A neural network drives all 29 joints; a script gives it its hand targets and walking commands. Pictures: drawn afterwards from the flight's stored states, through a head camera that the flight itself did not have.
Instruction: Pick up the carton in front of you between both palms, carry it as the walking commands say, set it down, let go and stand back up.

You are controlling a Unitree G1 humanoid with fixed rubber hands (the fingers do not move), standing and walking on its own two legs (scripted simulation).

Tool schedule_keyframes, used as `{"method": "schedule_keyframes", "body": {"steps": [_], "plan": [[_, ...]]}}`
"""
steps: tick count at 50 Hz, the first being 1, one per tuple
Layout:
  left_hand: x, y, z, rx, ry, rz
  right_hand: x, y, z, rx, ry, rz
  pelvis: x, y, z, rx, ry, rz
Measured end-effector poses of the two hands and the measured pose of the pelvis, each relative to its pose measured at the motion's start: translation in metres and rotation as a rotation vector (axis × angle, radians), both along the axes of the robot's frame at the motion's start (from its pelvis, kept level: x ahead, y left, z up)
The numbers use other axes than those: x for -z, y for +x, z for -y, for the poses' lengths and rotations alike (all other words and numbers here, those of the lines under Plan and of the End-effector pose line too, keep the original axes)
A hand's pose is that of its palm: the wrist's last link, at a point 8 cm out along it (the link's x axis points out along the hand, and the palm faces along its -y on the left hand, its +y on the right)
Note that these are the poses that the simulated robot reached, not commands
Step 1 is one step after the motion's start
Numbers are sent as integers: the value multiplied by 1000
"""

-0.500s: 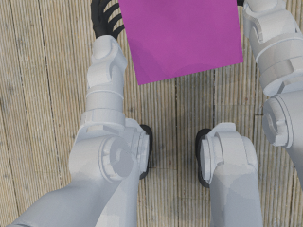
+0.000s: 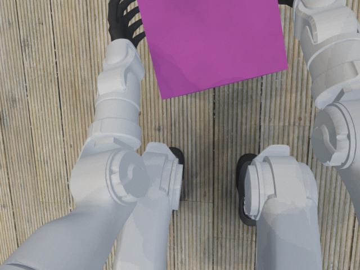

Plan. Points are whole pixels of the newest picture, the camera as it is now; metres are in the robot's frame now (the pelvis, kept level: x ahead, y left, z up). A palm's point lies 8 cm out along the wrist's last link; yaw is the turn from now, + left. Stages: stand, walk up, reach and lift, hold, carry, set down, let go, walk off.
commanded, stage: set down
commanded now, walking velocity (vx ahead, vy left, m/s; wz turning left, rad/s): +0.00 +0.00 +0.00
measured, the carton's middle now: (211, 39) +0.53 -0.03 -0.24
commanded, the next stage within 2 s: let go in 1.82 s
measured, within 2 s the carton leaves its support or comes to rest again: neither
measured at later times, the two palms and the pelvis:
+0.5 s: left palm (124, 38) +0.53 +0.13 -0.15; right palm out of the picture +0.56 -0.18 -0.17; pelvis +0.01 +0.00 +0.00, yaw +1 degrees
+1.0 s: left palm (110, 47) +0.50 +0.14 -0.12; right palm out of the picture +0.56 -0.22 -0.12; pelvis +0.00 +0.01 +0.01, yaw -1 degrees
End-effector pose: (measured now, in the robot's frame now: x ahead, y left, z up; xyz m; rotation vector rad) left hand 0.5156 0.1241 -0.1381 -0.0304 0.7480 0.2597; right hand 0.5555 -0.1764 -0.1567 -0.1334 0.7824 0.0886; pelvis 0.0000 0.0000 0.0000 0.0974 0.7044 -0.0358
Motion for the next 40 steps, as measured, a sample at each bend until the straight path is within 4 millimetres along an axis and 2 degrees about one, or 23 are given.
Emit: {"method": "schedule_keyframes", "body": {"steps": [13, 27, 29, 34, 37, 40], "plan": [[14, 10, -5, 21, -13, -13, 13, 5, -2, 2, 49, 32, 0, 11, -2, -17, 3, -20], [16, 9, -8, 58, 14, -1, 16, 4, 1, -18, 45, 57, 5, 6, -2, -15, 6, 38], [23, 3, -10, 85, 43, -33, 25, -2, 8, -8, 18, 46, 6, 4, -2, -12, 6, 54], [42, -18, -28, 52, 73, -90, 52, -24, 44, 84, -38, 2, 6, 2, -1, -5, 5, 80], [41, -18, -37, 23, 62, -55, 49, -26, 53, 92, -36, 27, 7, 1, -2, -1, 6, 91], [36, -13, -35, 28, 46, -20, 33, -16, 53, 92, -20, 72, 8, -1, -3, 2, 5, 97]]}}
